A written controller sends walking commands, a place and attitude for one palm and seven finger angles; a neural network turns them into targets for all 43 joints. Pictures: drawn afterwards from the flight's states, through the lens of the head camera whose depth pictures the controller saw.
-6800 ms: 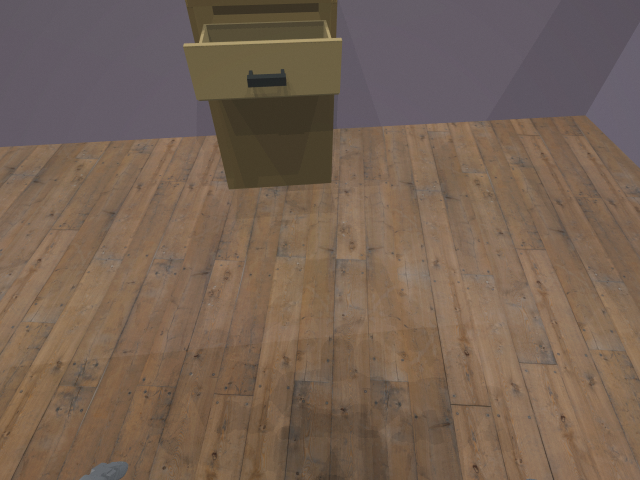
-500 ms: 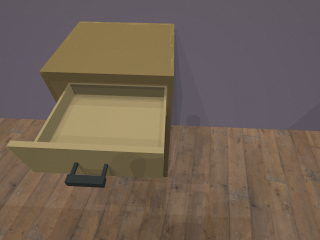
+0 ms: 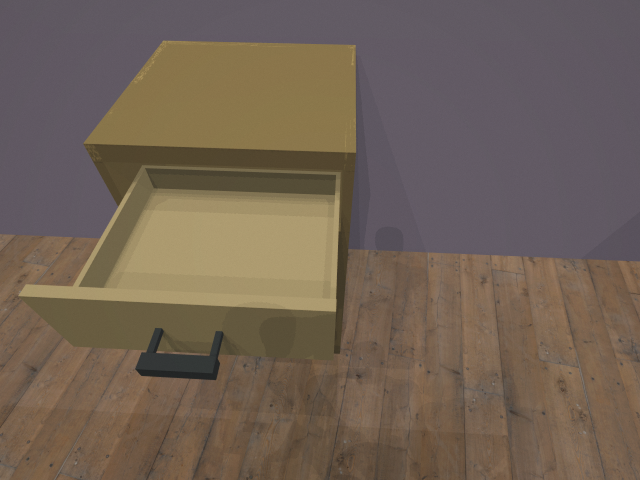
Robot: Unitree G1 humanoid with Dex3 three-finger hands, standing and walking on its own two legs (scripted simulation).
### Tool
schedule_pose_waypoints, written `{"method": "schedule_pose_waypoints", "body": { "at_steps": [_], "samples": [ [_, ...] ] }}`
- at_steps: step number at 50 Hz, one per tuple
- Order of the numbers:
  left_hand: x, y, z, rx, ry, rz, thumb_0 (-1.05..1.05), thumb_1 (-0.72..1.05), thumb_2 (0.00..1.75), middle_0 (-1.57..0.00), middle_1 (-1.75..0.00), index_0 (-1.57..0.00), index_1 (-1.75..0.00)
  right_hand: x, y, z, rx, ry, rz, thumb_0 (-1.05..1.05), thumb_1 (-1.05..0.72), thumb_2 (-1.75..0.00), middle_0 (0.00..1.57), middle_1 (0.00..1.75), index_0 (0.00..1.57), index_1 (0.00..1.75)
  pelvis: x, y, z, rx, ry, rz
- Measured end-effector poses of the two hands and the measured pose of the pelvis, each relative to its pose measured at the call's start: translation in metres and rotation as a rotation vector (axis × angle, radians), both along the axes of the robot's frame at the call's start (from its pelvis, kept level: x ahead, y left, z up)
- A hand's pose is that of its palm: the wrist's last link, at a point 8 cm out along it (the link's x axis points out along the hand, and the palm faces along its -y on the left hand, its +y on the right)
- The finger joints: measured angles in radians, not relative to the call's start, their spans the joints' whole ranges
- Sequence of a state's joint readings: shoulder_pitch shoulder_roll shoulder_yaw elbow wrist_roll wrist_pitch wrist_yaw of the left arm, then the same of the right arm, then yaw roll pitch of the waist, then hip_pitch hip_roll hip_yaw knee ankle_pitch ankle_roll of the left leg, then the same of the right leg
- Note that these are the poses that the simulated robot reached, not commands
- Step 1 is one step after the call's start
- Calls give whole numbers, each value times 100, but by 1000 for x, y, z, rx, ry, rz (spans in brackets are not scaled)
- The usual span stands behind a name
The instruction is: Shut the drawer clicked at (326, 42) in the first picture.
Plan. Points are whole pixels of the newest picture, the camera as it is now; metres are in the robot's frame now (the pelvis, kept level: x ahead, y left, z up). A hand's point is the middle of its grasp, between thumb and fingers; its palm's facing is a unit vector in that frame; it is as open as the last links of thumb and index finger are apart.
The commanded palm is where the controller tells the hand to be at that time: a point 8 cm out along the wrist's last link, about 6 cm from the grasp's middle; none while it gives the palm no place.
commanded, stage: look again from close up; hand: left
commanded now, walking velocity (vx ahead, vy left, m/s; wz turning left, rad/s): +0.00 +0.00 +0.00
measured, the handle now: (183, 351) +0.30 +0.23 -0.07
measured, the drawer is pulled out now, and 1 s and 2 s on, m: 0.30 0.30 0.30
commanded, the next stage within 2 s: raise the hand and make a fist in 0.44 s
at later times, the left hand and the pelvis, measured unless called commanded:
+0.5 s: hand out of the picture +0.01 +0.23 -0.18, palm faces -0.01 -0.98 -0.22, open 7.4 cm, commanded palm none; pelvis -0.02 +0.04 -0.01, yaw -1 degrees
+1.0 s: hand out of the picture +0.10 +0.20 -0.06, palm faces +0.09 -1.00 -0.03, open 5.8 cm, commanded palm +0.09 +0.26 -0.04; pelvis -0.07 +0.00 -0.09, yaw +1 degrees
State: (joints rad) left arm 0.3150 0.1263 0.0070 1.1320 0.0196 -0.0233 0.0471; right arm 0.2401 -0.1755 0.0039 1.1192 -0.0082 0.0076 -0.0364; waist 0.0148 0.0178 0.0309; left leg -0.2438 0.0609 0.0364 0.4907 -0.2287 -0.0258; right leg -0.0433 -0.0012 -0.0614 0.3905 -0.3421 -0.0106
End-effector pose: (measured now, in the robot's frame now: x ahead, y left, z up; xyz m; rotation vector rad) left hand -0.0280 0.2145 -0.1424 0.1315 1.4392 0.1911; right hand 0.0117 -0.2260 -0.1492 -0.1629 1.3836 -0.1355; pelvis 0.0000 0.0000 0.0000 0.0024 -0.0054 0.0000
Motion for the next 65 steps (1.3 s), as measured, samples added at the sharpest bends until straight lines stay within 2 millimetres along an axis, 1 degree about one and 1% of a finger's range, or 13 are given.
{"method": "schedule_pose_waypoints", "body": {
  "at_steps": [8, 17, 22, 28, 29, 34, 38, 42, 46, 49, 53, 59, 65],
  "samples": [
    [17, 21, -11, -3, -58, -56, 1, 91, 89, -20, -30, -20, -30, 2, 12, -3, -15, -76, -16, 1, -92, -90, 19, 29, 20, 29, -6, 18, -11, -12, 1, -13],
    [41, 48, -10, 6, -146, -85, 1, 91, 89, -20, -30, -20, -30, -5, 30, 1, -21, -84, -7, 1, -93, -90, 20, 30, 20, 30, -15, 34, -11, -11, -7, -16],
    [38, 57, -6, 12, -137, -93, 1, 91, 89, -20, -30, -20, -30, -10, 34, 5, -18, -75, -5, 1, -92, -90, 20, 30, 20, 30, -19, 39, -8, -6, 3, -19],
    [20, 61, -4, 20, -88, -90, 1, 91, 89, -20, -30, -20, -30, -15, 35, 5, -13, -55, -5, 1, -92, -90, 20, 30, 21, 30, -20, 40, -6, -8, 13, -21],
    [27, 62, 2, 19, -129, -34, 1, 91, 89, -20, -30, -20, -30, -13, 34, 7, -17, -83, -11, 1, -92, -90, 20, 30, 21, 30, -21, 41, -6, -11, 17, -15],
    [112, 63, 90, 99, -776, 10, 2, 91, 89, -23, -33, -22, -32, 27, 25, 23, -57, -420, 4, 1, -91, -90, 20, 30, 21, 30, -29, 37, -13, 9, 51, 10],
    [156, 53, 126, 44, -1174, -59, 1, 91, 89, -27, -38, -27, -38, 69, 11, 27, -74, -613, 38, 1, -91, -90, 20, 30, 21, 30, -44, 30, -30, -5, 128, 6],
    [154, 35, 121, -73, -1405, -188, 1, 91, 90, -33, -45, -33, -45, 108, -3, 31, -87, -779, 84, 1, -91, -90, 20, 30, 21, 30, -59, 20, -59, -10, 196, -8],
    [125, 31, 94, -121, -1381, -200, 1, 91, 89, -41, -53, -41, -53, 135, -11, 33, -100, -887, 122, 1, -90, -90, 20, 30, 21, 30, -69, 10, -83, -16, 215, -1],
    [104, 37, 87, -75, -1340, -139, 1, 90, 89, -47, -60, -47, -59, 144, -9, 31, -102, -917, 141, 1, -91, -90, 20, 30, 20, 30, -73, 3, -92, -26, 214, 11],
    [94, 43, 102, 4, -1390, -132, 2, 90, 90, -55, -68, -55, -68, 139, -3, 19, -84, -897, 164, 1, -91, -90, 20, 30, 20, 30, -76, -4, -96, -43, 212, 26],
    [120, 38, 114, -65, -1403, -222, 2, 90, 90, -67, -81, -67, -80, 107, 3, -6, -41, -787, 120, 2, -90, -90, 20, 30, 21, 30, -76, -7, -93, -50, 212, 26],
    [137, 44, 120, -86, -1317, -206, 2, 90, 90, -79, -94, -79, -93, 71, -6, -12, -61, -679, 13, 2, -90, -90, 20, 30, 21, 30, -67, -2, -80, -33, 208, 9]
  ]
}}
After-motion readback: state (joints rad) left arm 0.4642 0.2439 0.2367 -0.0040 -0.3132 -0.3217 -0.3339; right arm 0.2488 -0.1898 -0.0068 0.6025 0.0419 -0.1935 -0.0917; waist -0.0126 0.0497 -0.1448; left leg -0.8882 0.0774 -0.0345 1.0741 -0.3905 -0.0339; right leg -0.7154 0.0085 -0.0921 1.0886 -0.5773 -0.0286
